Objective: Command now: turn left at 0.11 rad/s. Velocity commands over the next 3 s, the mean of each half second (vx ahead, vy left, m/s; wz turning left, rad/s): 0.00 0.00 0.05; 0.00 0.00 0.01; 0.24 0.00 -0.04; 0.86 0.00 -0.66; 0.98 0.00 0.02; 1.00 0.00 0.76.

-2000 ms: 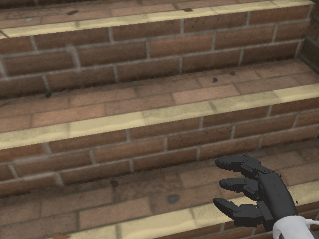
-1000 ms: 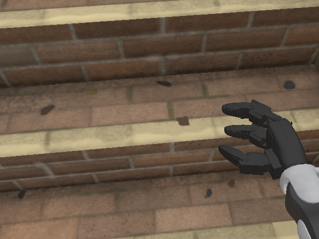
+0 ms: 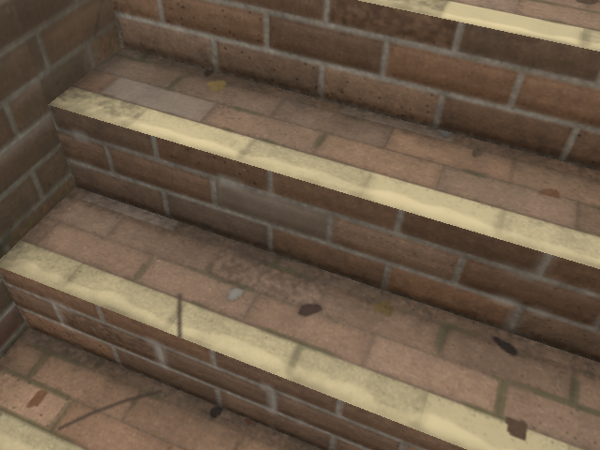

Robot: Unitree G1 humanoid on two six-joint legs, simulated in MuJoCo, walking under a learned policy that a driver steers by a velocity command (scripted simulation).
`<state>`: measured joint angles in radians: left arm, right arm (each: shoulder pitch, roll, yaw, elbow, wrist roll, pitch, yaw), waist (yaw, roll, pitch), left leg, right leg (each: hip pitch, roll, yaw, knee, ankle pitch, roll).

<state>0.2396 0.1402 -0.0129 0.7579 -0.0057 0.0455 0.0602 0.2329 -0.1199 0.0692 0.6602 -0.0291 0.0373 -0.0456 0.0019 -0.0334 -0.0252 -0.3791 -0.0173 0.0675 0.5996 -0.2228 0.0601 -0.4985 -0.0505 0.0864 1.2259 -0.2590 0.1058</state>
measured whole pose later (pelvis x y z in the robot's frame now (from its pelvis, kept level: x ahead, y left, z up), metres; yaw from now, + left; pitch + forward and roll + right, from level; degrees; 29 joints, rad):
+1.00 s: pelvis +0.04 -0.03 +0.02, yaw +1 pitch +1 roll -2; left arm 0.33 0.15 -0.01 1.08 0.03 0.00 0.03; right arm 0.27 -0.16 0.01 0.91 0.01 0.03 -0.03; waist -0.01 0.02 -0.01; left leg -0.29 0.05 0.01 0.47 -0.21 0.00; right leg -0.10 0.01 0.00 0.34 -0.26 0.02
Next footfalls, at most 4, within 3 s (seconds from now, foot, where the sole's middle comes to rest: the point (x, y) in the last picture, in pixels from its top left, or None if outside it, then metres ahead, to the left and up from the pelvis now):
0.08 right None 0.03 -0.17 -0.76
1.82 right None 0.25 -0.13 -0.56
2.24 left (388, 347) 0.56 -0.13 -0.35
2.62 right None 0.67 -0.45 -0.15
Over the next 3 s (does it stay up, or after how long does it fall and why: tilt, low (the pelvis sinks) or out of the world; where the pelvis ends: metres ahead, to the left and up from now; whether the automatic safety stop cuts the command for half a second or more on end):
stays up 0.77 -0.28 0.62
